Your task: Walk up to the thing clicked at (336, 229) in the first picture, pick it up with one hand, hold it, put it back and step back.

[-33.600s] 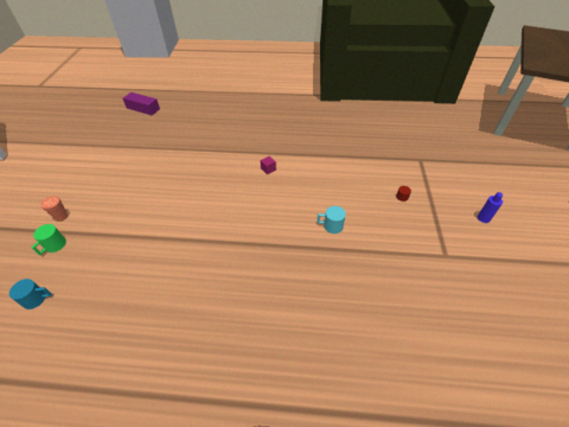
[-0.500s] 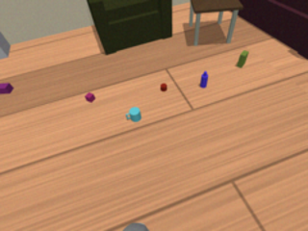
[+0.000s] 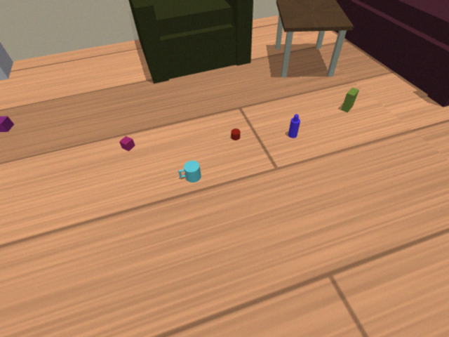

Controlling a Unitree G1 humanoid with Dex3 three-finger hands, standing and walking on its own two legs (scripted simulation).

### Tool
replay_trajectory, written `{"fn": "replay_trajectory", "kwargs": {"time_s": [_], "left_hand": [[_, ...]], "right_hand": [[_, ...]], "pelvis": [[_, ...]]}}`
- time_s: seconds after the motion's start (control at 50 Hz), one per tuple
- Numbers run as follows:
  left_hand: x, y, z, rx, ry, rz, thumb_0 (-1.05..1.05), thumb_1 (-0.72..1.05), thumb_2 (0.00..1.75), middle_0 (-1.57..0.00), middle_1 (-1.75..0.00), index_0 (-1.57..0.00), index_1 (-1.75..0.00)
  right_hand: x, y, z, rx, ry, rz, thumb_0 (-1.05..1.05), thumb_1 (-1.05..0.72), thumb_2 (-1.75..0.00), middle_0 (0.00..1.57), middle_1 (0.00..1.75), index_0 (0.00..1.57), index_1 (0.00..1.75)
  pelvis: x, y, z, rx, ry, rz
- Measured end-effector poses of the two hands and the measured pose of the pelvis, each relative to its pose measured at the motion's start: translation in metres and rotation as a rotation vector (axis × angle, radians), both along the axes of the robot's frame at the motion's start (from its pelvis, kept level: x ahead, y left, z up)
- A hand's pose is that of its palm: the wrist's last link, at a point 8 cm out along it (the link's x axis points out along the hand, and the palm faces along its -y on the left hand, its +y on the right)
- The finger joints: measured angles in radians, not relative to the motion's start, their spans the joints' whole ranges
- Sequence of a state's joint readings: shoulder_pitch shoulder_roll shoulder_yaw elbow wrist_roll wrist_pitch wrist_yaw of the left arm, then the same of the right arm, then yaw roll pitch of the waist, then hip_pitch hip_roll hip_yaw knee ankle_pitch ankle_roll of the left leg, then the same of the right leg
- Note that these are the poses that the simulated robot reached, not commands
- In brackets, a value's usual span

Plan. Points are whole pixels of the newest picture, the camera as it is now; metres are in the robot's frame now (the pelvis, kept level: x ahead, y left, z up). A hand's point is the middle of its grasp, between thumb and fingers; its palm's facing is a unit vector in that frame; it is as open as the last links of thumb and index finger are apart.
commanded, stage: step back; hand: left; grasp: from above
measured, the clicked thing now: (189, 172) +1.07 +0.24 -0.71
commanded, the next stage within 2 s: stand in 0.42 s
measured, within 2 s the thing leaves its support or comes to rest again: neither
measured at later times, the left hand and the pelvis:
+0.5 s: hand out of the picture +0.11 +0.30 -0.15, palm faces +0.01 -0.93 -0.37, open 7.3 cm; pelvis +0.03 +0.04 +0.01, yaw +0 degrees
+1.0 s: hand out of the picture +0.11 +0.28 -0.13, palm faces -0.04 -0.94 -0.35, open 7.3 cm; pelvis +0.04 +0.03 +0.02, yaw +0 degrees
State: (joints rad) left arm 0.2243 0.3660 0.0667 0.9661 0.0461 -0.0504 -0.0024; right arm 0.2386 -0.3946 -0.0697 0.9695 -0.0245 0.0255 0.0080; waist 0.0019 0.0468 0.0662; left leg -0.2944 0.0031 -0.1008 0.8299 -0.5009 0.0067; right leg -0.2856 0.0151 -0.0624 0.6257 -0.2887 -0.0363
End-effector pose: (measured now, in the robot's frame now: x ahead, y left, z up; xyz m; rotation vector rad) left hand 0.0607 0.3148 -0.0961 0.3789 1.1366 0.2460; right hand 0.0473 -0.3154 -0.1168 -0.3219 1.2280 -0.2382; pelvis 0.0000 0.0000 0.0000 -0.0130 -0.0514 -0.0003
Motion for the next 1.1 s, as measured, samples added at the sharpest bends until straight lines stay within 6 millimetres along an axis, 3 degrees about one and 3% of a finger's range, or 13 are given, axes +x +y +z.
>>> {"fn": "replay_trajectory", "kwargs": {"time_s": [0.14,0.28,0.4,0.62,0.76,1.1], "left_hand": [[0.003,-0.004,0.009,-0.004,0.019,0.033,0.00,0.90,0.90,-0.20,-0.30,-0.21,-0.30],[0.018,0.022,-0.006,-0.003,0.034,0.055,0.00,0.90,0.90,-0.20,-0.30,-0.21,-0.30],[0.035,0.035,-0.016,-0.025,0.037,0.044,0.00,0.91,0.90,-0.20,-0.30,-0.21,-0.30],[0.036,0.020,-0.009,-0.082,0.077,0.027,0.00,0.91,0.90,-0.20,-0.30,-0.21,-0.30],[0.037,0.013,-0.003,-0.081,0.085,0.016,0.00,0.91,0.90,-0.20,-0.30,-0.21,-0.30],[0.048,0.011,0.002,-0.066,0.102,0.000,0.00,0.91,0.90,-0.20,-0.30,-0.21,-0.30]], "right_hand": [[0.034,0.008,-0.001,0.020,0.003,0.049,0.00,-0.91,-0.90,0.20,0.30,0.20,0.30],[0.059,0.035,-0.007,0.017,-0.001,0.069,0.00,-0.91,-0.90,0.20,0.30,0.20,0.30],[0.075,0.058,0.001,0.025,-0.031,0.068,0.00,-0.91,-0.90,0.20,0.30,0.20,0.30],[0.104,0.066,0.021,0.045,-0.104,0.089,0.00,-0.90,-0.90,0.20,0.30,0.20,0.30],[0.100,0.057,0.024,0.045,-0.097,0.069,0.00,-0.91,-0.90,0.20,0.30,0.20,0.30],[0.051,0.043,0.017,0.041,0.044,0.007,0.00,-0.91,-0.90,0.20,0.30,0.20,0.30]], "pelvis": [[0.016,0.005,0.008,0.017,0.007,0.010],[0.025,0.024,-0.002,0.027,0.002,0.028],[0.028,0.034,-0.001,0.005,0.005,0.003],[0.038,0.035,0.015,0.003,0.000,0.006],[0.037,0.031,0.021,0.007,-0.004,0.004],[0.040,0.025,0.024,0.008,0.014,0.002]]}}
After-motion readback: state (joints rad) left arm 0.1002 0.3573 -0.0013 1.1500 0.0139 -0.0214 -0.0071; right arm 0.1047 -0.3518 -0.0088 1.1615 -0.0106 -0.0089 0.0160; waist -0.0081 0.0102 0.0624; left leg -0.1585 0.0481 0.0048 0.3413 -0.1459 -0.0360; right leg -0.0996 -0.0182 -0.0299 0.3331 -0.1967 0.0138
